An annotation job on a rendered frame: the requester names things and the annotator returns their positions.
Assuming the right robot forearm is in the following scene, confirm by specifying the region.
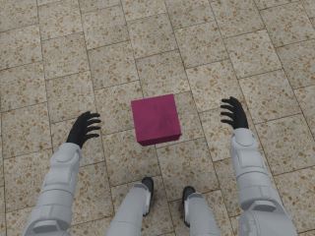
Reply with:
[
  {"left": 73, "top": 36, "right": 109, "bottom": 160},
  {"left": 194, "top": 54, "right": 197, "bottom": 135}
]
[{"left": 229, "top": 128, "right": 298, "bottom": 236}]

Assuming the right robot hand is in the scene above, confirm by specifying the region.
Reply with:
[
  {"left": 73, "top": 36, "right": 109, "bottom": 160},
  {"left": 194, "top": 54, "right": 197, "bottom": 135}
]
[{"left": 220, "top": 96, "right": 249, "bottom": 130}]

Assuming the left robot hand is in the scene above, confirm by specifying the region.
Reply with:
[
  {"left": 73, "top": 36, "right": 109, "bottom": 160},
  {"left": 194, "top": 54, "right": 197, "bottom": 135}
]
[{"left": 66, "top": 111, "right": 101, "bottom": 149}]

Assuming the robot left shin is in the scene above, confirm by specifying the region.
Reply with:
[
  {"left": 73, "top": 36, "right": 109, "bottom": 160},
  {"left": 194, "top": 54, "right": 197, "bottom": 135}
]
[{"left": 132, "top": 183, "right": 149, "bottom": 191}]

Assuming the left robot forearm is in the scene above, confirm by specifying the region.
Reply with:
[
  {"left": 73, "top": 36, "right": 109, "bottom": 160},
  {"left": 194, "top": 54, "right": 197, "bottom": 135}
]
[{"left": 22, "top": 143, "right": 82, "bottom": 236}]

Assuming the robot right thigh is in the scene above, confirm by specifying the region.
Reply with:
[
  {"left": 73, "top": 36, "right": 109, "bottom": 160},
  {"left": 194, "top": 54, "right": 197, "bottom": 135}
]
[{"left": 184, "top": 197, "right": 221, "bottom": 236}]

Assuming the right robot upper arm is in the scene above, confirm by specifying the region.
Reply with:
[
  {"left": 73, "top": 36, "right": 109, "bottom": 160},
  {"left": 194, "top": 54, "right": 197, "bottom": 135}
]
[{"left": 238, "top": 209, "right": 297, "bottom": 236}]

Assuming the carton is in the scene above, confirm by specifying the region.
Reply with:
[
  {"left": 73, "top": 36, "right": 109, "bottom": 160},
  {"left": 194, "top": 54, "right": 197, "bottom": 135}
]
[{"left": 131, "top": 93, "right": 182, "bottom": 147}]

